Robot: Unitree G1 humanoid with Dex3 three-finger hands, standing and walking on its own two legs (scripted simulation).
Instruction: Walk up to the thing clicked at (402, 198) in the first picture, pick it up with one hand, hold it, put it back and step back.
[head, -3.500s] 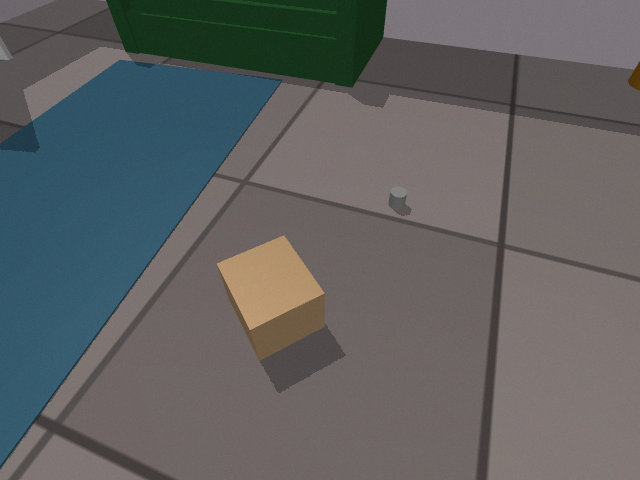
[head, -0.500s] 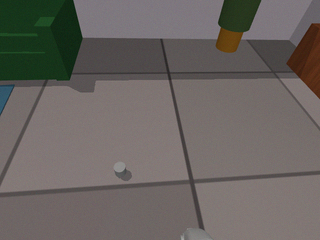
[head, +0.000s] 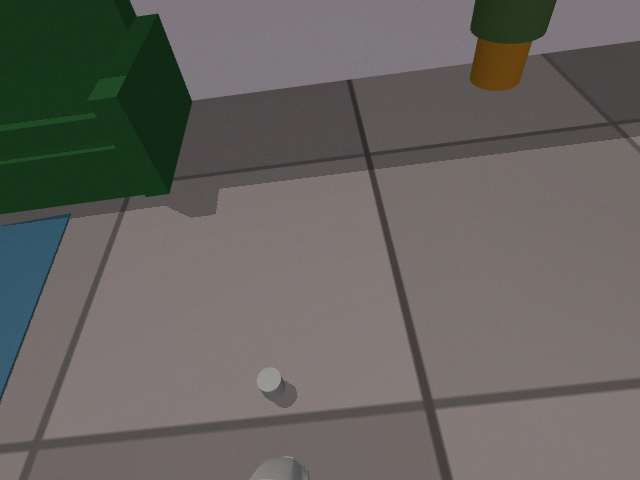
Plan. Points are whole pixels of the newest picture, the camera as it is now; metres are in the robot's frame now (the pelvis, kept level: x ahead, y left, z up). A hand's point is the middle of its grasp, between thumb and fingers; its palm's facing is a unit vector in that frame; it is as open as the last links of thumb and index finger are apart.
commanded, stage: walk up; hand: left
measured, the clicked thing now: (271, 383) +0.50 +0.26 -0.73
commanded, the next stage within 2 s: stand in 1.88 s
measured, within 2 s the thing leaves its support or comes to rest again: neither
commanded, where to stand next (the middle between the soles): +0.14 +0.02 m, yaw +1 degrees
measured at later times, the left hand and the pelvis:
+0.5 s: hand out of the picture +0.12 +0.30 -0.17, palm faces -0.02 -0.93 -0.38, open 7.4 cm; pelvis +0.08 +0.03 -0.02, yaw +1 degrees
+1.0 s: hand (173, 435) +0.22 +0.27 -0.15, palm faces +0.00 -0.94 -0.34, open 7.4 cm; pelvis +0.10 +0.02 +0.00, yaw +1 degrees
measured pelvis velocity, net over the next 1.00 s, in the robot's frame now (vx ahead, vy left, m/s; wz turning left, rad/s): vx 0.10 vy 0.02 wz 0.02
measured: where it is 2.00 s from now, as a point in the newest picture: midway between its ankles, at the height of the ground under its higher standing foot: outside the picture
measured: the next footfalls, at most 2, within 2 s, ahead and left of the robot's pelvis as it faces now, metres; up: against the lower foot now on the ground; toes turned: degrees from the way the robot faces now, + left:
left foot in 0.20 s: +0.16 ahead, +0.16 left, +0.00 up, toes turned +2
right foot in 0.52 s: +0.16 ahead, -0.11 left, +0.00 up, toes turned +0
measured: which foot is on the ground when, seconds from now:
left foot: up 0.00-0.18, down 0.20-1.00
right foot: down 0.00-0.22, up 0.24-0.50, down 0.52-1.00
